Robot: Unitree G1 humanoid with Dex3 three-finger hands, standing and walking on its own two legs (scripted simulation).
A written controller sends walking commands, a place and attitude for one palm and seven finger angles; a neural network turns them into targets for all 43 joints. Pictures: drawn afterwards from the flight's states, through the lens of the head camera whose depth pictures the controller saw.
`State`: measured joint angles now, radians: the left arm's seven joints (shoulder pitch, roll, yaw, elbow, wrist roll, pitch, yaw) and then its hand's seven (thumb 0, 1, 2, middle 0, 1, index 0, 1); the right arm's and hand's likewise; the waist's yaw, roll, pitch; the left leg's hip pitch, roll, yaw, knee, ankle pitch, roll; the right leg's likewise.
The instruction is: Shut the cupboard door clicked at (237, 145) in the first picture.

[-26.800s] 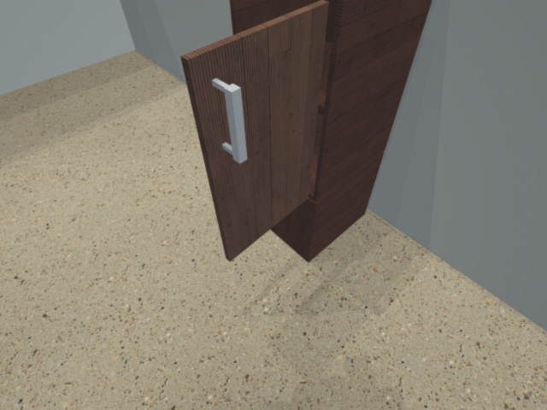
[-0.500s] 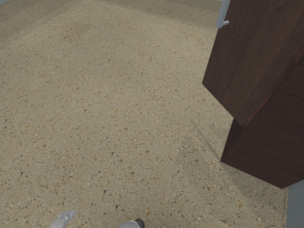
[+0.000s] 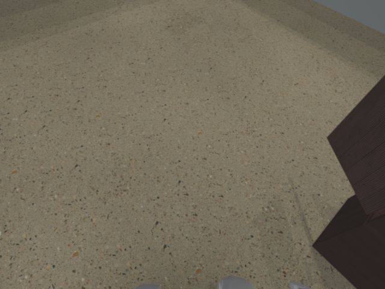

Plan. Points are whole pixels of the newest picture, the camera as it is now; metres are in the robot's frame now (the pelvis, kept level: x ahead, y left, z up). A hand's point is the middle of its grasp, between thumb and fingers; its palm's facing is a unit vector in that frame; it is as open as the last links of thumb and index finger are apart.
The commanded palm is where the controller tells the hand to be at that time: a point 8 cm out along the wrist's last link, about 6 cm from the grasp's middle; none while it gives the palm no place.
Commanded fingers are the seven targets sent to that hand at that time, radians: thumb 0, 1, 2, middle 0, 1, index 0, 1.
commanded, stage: walk to a spot facing it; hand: left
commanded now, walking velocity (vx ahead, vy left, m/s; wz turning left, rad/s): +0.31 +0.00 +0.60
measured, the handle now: out of the picture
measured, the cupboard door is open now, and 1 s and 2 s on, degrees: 54 54 54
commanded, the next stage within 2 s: turn to face it in 1.10 s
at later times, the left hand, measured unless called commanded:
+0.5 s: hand out of the picture +0.11 +0.15 -0.14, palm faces +0.31 -0.92 -0.23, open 7.4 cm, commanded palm none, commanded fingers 0.00 0.90 0.90 -0.20 -0.30 -0.20 -0.30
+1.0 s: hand (76, 217) +0.28 +0.30 -0.15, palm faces +0.55 -0.81 -0.21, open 7.4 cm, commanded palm none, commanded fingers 0.00 0.90 0.90 -0.20 -0.30 -0.20 -0.30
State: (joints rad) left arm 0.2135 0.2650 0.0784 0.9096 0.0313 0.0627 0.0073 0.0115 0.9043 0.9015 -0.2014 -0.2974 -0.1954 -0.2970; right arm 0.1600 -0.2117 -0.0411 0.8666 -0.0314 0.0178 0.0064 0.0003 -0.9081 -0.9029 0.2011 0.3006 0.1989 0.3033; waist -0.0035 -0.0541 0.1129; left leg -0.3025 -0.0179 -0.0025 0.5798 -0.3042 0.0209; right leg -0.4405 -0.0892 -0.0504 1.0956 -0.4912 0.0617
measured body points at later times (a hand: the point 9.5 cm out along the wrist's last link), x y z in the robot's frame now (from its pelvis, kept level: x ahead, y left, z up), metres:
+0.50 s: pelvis +0.13 -0.04 +0.02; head +0.18 -0.04 +0.46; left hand +0.10 +0.20 -0.12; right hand +0.26 -0.27 -0.14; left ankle +0.11 +0.12 -0.63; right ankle +0.11 -0.15 -0.73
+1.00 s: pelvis +0.30 +0.09 +0.01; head +0.32 +0.11 +0.46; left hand +0.25 +0.35 -0.13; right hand +0.47 -0.09 -0.13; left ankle +0.26 +0.13 -0.73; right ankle +0.46 -0.03 -0.66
